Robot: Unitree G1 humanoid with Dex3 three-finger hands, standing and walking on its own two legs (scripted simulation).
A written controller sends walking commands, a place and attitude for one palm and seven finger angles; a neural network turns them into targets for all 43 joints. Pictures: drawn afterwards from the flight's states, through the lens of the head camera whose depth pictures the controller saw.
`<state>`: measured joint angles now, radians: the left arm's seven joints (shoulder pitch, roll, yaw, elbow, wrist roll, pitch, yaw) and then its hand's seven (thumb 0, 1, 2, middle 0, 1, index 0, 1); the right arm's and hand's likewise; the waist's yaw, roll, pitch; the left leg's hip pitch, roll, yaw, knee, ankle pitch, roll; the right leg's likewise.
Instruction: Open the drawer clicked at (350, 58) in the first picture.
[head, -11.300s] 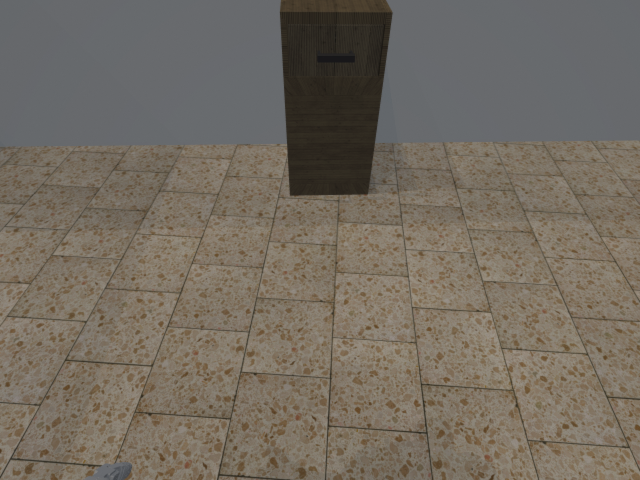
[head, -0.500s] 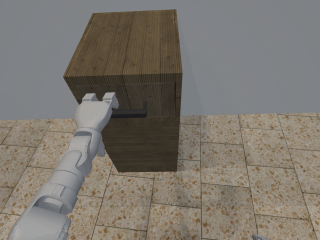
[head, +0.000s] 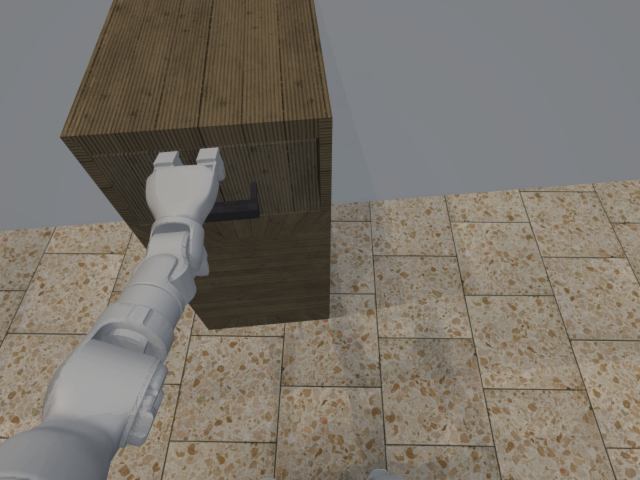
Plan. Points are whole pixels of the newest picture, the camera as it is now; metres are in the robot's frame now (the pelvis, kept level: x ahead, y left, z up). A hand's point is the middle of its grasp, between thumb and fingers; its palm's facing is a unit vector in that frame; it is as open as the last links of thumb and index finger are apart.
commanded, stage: move the hooked fingers above the handle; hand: left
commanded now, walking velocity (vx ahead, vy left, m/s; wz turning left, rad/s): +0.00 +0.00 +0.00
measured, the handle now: (218, 201) +0.55 +0.15 -0.06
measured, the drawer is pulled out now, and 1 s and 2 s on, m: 0.00 0.00 0.00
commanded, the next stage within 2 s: none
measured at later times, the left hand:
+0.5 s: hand (195, 209) +0.50 +0.17 -0.01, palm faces -0.02 -0.02 -1.00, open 13.9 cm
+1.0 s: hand (219, 198) +0.51 +0.13 +0.00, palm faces +0.01 +0.03 -1.00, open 13.6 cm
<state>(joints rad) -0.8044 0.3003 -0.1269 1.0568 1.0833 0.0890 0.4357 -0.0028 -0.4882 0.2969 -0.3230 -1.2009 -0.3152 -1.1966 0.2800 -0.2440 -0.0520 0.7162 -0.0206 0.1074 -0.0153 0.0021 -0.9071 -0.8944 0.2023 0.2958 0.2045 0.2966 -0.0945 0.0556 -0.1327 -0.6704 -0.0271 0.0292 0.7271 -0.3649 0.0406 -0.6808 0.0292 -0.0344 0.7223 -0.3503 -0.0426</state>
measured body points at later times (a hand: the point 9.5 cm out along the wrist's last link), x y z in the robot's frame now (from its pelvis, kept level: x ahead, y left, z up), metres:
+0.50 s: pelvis +0.00 +0.01 -0.01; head +0.11 +0.00 +0.42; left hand +0.50 +0.17 +0.05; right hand -0.02 -0.25 -0.15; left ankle -0.02 +0.09 -0.71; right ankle -0.01 -0.09 -0.71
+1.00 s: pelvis -0.01 +0.01 -0.02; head +0.11 -0.01 +0.42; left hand +0.50 +0.13 +0.06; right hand +0.00 -0.25 -0.16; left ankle -0.02 +0.09 -0.71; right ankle -0.01 -0.09 -0.71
